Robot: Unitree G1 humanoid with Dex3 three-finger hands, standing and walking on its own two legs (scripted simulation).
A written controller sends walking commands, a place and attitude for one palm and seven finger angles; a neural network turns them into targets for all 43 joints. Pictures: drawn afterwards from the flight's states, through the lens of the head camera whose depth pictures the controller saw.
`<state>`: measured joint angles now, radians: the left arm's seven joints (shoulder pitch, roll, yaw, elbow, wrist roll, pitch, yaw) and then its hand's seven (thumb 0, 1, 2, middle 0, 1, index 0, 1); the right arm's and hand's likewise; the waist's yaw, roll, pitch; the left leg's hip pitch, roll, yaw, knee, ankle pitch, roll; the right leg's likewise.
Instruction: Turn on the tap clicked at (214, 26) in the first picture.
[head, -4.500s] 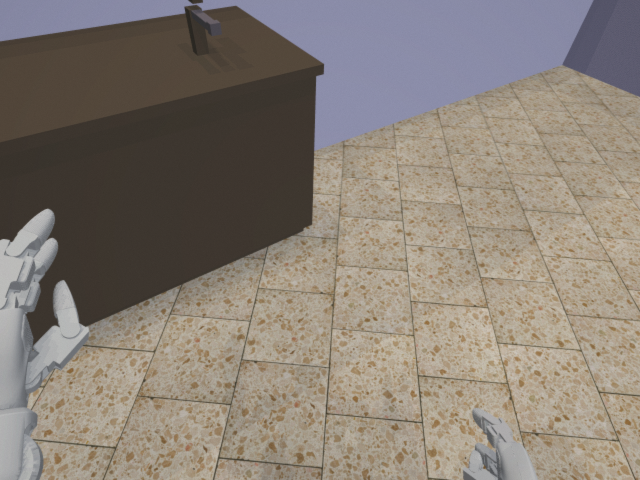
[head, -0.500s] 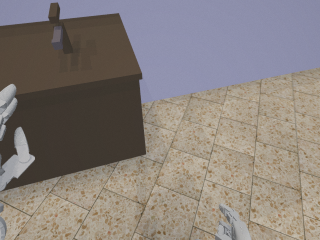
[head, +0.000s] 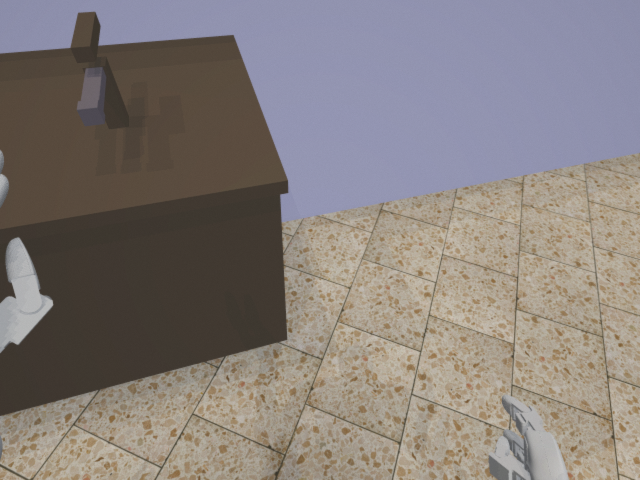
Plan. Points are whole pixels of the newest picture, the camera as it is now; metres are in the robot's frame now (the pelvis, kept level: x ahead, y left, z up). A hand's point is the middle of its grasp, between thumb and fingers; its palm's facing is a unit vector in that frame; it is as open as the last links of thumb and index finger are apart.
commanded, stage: take the last steps up to it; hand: left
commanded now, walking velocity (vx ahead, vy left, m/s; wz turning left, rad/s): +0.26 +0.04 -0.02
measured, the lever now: (91, 112) +0.57 +0.39 +0.13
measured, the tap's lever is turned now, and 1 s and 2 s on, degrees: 0 0 0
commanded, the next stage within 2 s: come to a stop and stand still in 0.48 s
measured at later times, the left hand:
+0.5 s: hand (139, 215) +0.33 +0.21 +0.18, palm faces +0.41 -0.79 -0.46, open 7.4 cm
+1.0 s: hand (161, 195) +0.35 +0.20 +0.19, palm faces +0.37 -0.81 -0.45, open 7.5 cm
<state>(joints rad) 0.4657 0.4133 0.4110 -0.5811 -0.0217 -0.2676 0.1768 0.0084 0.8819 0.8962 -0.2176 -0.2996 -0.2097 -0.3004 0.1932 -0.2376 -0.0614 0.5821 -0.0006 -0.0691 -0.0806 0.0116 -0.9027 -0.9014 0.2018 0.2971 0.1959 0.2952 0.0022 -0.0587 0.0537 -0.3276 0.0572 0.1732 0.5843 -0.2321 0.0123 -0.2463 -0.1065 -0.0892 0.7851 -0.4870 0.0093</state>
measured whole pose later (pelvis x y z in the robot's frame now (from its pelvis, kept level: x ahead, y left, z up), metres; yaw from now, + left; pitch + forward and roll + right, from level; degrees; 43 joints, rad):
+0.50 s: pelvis +0.10 -0.03 +0.01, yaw +0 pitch +1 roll +2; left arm 0.45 0.34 0.37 -0.43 -0.01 -0.22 0.15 0.01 0.88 0.90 -0.21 -0.30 -0.21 -0.30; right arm 0.17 -0.23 -0.01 0.67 0.00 -0.05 -0.06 0.01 -0.90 -0.90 0.21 0.30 0.20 0.30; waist -0.01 0.01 0.05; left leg -0.47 0.05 0.08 1.06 -0.40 -0.03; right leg -0.25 -0.05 -0.15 0.54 -0.30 -0.06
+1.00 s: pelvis +0.13 -0.04 +0.01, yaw -1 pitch -2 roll +0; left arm 0.47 0.38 0.35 -0.53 -0.03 -0.17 0.14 0.01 0.89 0.90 -0.21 -0.30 -0.20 -0.30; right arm 0.18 -0.12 0.07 0.56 -0.01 -0.11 -0.03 0.01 -0.90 -0.90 0.21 0.30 0.20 0.30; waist 0.02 0.02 0.09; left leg -0.28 0.10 0.12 0.53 -0.21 -0.03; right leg -0.25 0.00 -0.09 0.53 -0.24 -0.01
